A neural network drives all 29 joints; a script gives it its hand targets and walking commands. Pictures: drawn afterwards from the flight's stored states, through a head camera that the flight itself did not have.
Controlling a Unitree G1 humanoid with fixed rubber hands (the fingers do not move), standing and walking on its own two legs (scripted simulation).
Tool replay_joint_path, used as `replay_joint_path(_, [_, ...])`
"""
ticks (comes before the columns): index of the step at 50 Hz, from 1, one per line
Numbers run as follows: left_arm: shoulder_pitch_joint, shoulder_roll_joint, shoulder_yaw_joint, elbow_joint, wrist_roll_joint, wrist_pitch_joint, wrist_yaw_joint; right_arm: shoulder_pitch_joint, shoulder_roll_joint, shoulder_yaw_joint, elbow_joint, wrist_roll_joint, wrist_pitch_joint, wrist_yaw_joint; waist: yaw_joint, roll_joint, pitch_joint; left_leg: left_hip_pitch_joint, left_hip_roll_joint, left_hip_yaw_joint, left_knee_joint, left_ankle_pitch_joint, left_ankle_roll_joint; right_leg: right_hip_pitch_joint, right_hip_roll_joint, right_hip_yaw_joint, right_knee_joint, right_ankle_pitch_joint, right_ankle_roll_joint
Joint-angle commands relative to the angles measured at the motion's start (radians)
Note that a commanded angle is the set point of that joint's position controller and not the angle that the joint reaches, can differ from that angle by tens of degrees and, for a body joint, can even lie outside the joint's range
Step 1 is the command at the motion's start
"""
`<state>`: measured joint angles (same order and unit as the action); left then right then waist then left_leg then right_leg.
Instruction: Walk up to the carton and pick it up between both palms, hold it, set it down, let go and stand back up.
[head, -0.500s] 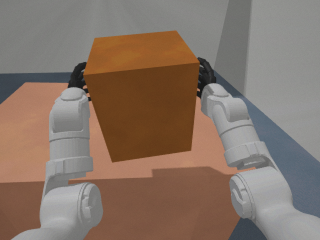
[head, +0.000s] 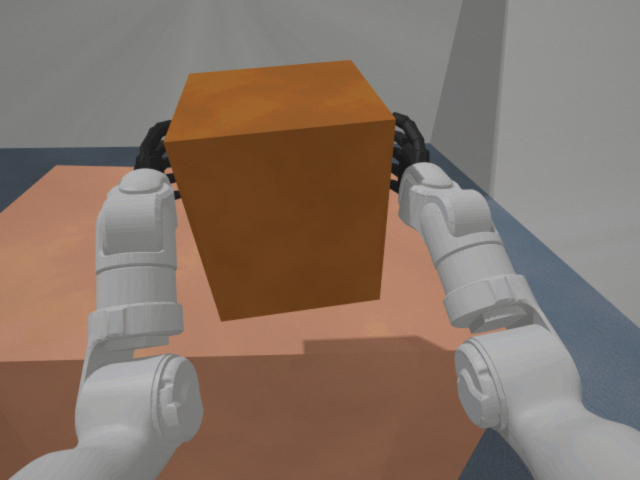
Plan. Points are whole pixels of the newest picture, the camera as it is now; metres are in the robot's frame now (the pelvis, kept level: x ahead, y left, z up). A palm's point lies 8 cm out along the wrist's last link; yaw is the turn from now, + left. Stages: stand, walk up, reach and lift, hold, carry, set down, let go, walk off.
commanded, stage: hold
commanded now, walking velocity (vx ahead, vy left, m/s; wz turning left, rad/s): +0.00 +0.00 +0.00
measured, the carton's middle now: (286, 189) +0.40 +0.01 +0.24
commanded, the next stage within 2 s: none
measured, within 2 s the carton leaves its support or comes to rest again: neither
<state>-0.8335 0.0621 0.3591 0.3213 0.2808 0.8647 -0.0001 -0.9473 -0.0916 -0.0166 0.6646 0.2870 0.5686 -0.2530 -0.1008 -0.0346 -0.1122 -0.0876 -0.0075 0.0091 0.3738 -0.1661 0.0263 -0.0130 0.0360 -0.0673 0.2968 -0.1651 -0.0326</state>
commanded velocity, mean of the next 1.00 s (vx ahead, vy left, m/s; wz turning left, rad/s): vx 0.00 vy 0.00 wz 0.00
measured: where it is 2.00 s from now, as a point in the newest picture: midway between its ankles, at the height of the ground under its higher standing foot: outside the picture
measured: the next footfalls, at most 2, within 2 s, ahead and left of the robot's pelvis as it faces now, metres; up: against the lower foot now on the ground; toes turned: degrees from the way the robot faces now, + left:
none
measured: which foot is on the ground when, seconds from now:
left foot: down 0.00-1.00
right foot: down 0.00-1.00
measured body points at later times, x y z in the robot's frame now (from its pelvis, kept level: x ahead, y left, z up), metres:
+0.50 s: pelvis +0.00 +0.00 +0.00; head -0.09 +0.03 +0.44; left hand +0.38 +0.17 +0.26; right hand +0.38 -0.14 +0.28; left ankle +0.03 +0.10 -0.75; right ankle +0.01 -0.10 -0.75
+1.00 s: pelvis +0.00 +0.00 +0.00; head -0.09 +0.03 +0.44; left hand +0.38 +0.17 +0.26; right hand +0.38 -0.14 +0.28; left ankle +0.03 +0.10 -0.75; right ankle +0.01 -0.10 -0.75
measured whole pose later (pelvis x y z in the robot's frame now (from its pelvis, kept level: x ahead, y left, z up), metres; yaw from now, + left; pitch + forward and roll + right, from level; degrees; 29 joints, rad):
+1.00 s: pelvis +0.00 +0.00 +0.00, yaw +0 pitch -7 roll -1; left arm -0.81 0.05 0.36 0.27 0.29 0.88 0.00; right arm -0.93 -0.10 -0.01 0.63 0.30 0.58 -0.26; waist -0.11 -0.03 -0.11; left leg -0.08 -0.01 0.00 0.38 -0.17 0.03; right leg 0.00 0.04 -0.06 0.29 -0.17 -0.03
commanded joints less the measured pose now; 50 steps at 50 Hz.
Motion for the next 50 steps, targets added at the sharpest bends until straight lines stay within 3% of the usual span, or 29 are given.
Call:
replay_joint_path(1, [-0.86, -0.576, -0.439, -0.161, -0.212, -0.102, -0.157, -0.785, 0.632, 0.247, -0.257, 0.138, -0.032, 0.129, -0.014, 0.092, -0.308, 0.078, -0.014, -0.034, -0.066, 0.12, -0.049, 0.025, 0.013, 0.044, -0.039, 0.134, 0.077])
replay_joint_path(20, [-0.824, -0.578, -0.448, -0.191, -0.203, -0.092, -0.149, -0.765, 0.604, 0.258, -0.28, 0.156, -0.031, 0.125, -0.018, 0.113, -0.308, 0.099, -0.009, -0.042, -0.053, 0.162, -0.062, 0.031, 0.018, 0.041, -0.037, 0.15, 0.074])
replay_joint_path(27, [-0.801, -0.582, -0.464, -0.227, -0.211, -0.087, -0.151, -0.76, 0.615, 0.293, -0.332, 0.175, -0.029, 0.118, -0.016, 0.1, -0.337, 0.123, -0.015, -0.041, -0.035, 0.226, -0.063, 0.05, 0.019, 0.046, -0.029, 0.225, 0.08])
replay_joint_path(32, [-0.81, -0.571, -0.449, -0.198, -0.203, -0.084, -0.158, -0.765, 0.611, 0.272, -0.309, 0.152, -0.023, 0.12, -0.015, 0.082, -0.299, 0.086, -0.013, -0.041, -0.057, 0.15, -0.053, 0.032, 0.016, 0.046, -0.04, 0.158, 0.079])
replay_joint_path(37, [-0.824, -0.579, -0.455, -0.216, -0.213, -0.087, -0.153, -0.776, 0.627, 0.287, -0.336, 0.167, -0.024, 0.117, -0.011, 0.085, -0.338, 0.1, -0.015, -0.043, -0.044, 0.185, -0.054, 0.05, 0.017, 0.048, -0.029, 0.209, 0.082])
replay_joint_path(50, [-0.817, -0.573, -0.45, -0.206, -0.207, -0.079, -0.163, -0.763, 0.607, 0.265, -0.308, 0.158, -0.013, 0.118, -0.02, 0.099, -0.309, 0.092, -0.012, -0.046, -0.05, 0.156, -0.06, 0.036, 0.015, 0.051, -0.033, 0.172, 0.075])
